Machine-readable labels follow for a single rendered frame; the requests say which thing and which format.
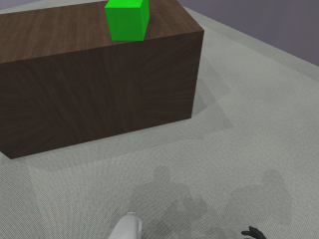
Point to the robot left thigh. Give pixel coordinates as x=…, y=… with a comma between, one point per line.
x=128, y=227

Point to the carton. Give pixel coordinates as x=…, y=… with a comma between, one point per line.
x=128, y=19

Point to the robot right hand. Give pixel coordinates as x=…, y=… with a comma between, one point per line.
x=254, y=232

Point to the pedestal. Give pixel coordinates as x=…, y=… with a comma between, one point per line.
x=64, y=81

